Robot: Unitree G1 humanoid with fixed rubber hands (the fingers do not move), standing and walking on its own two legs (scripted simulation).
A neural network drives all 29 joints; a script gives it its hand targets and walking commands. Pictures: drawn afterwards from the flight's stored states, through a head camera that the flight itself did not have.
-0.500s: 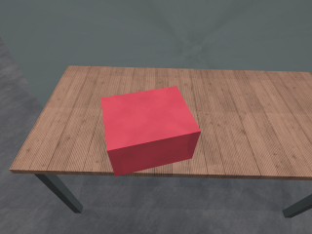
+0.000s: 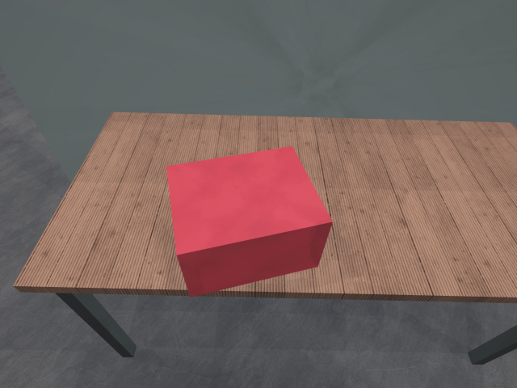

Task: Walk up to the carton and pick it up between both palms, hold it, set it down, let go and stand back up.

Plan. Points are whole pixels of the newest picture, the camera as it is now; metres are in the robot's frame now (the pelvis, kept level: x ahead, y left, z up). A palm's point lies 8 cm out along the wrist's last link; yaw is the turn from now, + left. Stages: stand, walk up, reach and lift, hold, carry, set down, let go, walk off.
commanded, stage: stand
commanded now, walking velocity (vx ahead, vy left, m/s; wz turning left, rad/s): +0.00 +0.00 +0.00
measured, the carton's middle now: (244, 217) +0.48 +0.05 -0.07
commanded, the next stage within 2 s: walk up in 0.68 s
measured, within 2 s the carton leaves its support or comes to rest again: neither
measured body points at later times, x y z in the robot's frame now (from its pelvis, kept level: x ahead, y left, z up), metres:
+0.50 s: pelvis +0.00 +0.00 +0.00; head +0.01 +0.00 +0.45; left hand +0.10 +0.30 -0.13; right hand +0.10 -0.30 -0.13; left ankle +0.00 +0.13 -0.75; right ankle +0.00 -0.12 -0.75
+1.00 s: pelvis +0.02 +0.00 +0.00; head +0.03 +0.00 +0.45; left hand +0.10 +0.31 -0.13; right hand +0.11 -0.31 -0.13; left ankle +0.00 +0.13 -0.75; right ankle +0.00 -0.12 -0.75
